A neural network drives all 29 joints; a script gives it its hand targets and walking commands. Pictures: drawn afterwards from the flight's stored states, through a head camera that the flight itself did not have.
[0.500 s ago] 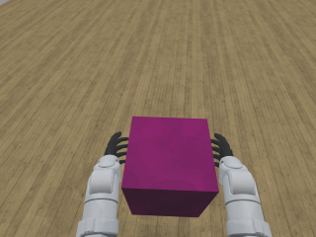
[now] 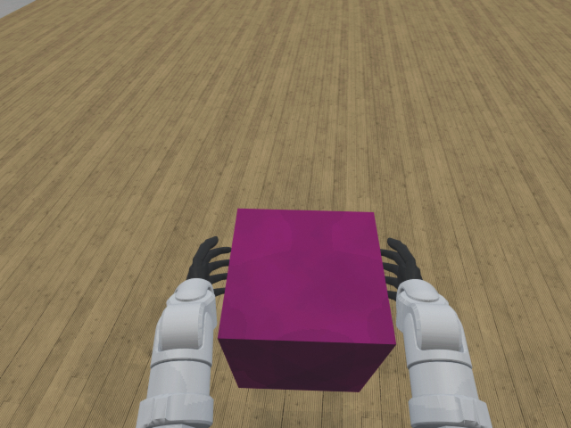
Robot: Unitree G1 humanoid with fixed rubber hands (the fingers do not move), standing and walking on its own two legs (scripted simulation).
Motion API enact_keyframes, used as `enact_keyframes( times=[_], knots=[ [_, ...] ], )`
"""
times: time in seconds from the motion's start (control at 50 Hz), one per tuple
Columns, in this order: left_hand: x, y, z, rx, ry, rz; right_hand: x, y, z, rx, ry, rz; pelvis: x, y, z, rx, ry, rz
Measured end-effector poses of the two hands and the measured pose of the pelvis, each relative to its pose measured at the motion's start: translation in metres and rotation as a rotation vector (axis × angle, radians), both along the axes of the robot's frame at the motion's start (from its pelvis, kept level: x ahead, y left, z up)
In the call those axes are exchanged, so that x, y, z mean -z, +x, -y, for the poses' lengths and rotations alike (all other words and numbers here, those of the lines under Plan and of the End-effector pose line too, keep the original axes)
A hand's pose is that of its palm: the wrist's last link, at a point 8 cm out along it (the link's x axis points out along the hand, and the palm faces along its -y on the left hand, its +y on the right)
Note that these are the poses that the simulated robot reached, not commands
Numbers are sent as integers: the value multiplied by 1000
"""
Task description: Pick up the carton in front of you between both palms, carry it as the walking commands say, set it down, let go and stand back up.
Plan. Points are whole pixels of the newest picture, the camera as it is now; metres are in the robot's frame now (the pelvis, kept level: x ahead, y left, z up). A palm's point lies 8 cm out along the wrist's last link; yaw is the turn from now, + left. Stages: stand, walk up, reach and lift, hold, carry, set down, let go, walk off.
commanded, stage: carry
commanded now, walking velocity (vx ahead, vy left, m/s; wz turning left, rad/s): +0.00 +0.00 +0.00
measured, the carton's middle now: (301, 305) +0.31 +0.00 -0.04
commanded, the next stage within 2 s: hold in 0.38 s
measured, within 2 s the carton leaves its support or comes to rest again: neither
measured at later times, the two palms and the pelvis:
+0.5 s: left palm (201, 293) +0.28 +0.14 +0.05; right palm (415, 300) +0.27 -0.15 +0.04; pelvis -0.01 +0.00 +0.01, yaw -2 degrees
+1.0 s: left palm (190, 303) +0.26 +0.15 +0.06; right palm (414, 311) +0.25 -0.15 +0.05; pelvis -0.04 +0.01 +0.00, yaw -1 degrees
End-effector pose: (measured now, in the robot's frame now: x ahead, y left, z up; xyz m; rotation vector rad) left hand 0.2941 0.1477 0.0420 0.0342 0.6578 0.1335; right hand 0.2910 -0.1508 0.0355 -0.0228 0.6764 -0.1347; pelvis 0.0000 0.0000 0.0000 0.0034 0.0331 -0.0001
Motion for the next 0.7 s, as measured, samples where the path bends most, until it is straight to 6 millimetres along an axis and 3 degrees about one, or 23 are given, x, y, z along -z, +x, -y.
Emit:
enact_keyframes(
  times=[0.38,0.7],
  knots=[
    [1,-7,1,2,-1,-4,0,-7,1,-1,-2,-4,0,-7,1,0,0,-1],
    [-14,-18,9,65,18,1,-7,-38,8,57,13,2,-7,-26,-9,45,-7,162]
  ],
)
